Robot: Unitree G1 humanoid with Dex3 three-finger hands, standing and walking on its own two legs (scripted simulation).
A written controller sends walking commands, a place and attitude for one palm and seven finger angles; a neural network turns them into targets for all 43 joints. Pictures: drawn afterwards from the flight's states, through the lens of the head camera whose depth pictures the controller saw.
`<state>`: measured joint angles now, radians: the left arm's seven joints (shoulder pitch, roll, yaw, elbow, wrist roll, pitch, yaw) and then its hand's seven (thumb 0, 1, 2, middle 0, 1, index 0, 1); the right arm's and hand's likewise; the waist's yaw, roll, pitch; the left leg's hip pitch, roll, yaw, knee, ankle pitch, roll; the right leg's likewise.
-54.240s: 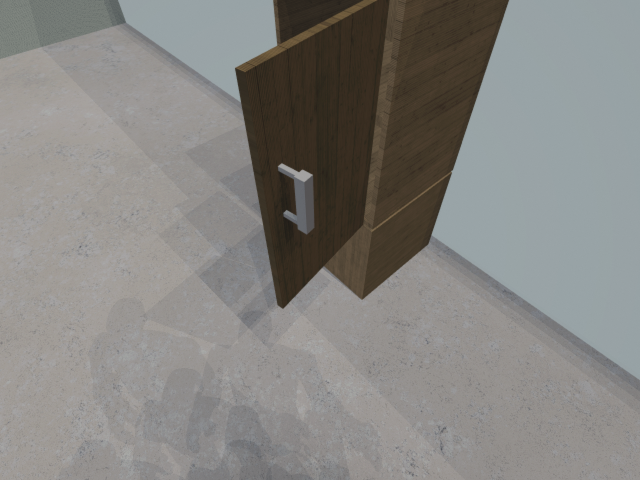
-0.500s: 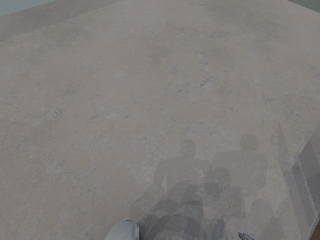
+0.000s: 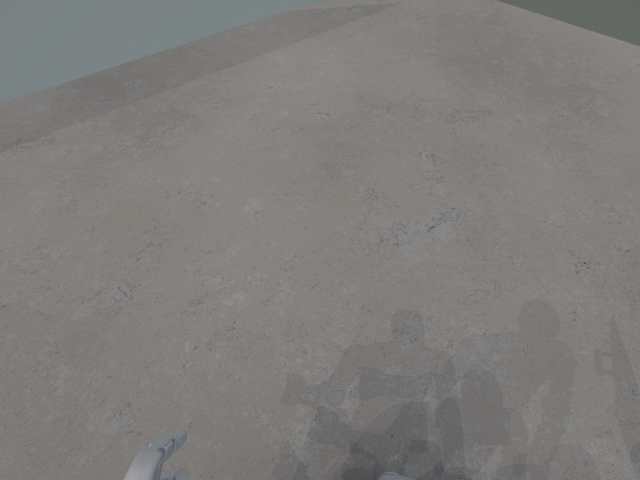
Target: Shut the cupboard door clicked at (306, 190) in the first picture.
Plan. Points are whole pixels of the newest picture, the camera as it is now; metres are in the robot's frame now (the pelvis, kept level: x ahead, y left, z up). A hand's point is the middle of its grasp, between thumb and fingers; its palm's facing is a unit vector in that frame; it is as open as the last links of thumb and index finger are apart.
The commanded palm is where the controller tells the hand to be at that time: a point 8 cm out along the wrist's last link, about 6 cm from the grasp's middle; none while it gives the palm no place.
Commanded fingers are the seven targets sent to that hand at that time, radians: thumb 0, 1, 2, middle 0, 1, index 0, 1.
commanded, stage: turn to face it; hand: left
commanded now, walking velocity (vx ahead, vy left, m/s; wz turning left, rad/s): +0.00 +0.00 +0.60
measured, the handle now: out of the picture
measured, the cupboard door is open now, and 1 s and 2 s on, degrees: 40 40 40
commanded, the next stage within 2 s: none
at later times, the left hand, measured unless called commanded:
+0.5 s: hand out of the picture +0.15 +0.20 -0.16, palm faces -0.02 -0.99 -0.17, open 7.4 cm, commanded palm none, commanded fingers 0.00 0.90 0.90 -0.20 -0.30 -0.20 -0.30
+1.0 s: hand (242, 357) +0.33 +0.14 -0.15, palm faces -0.39 -0.89 -0.24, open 7.4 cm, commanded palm none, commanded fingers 0.00 0.90 0.90 -0.20 -0.30 -0.20 -0.30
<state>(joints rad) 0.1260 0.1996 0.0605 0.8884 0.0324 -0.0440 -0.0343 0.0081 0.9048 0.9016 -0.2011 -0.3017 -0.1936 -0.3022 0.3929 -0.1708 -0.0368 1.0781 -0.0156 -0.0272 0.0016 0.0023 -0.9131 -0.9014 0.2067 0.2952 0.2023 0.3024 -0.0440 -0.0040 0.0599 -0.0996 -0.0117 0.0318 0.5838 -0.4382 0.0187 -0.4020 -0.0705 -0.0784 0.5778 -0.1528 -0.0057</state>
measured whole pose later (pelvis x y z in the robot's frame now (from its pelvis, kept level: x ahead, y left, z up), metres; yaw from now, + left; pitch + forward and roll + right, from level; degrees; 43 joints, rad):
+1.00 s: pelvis +0.17 -0.01 +0.01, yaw -25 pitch +3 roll +0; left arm 0.18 0.24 0.06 0.88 0.03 0.04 0.00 0.01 0.90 0.90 -0.21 -0.30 -0.20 -0.30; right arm 0.13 -0.25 -0.04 0.88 0.00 0.04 -0.02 0.00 -0.91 -0.90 0.20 0.29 0.20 0.30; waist 0.01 -0.02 0.09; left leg -0.41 0.05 0.03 0.78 -0.40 -0.08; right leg -0.30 0.03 0.08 0.53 -0.27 -0.01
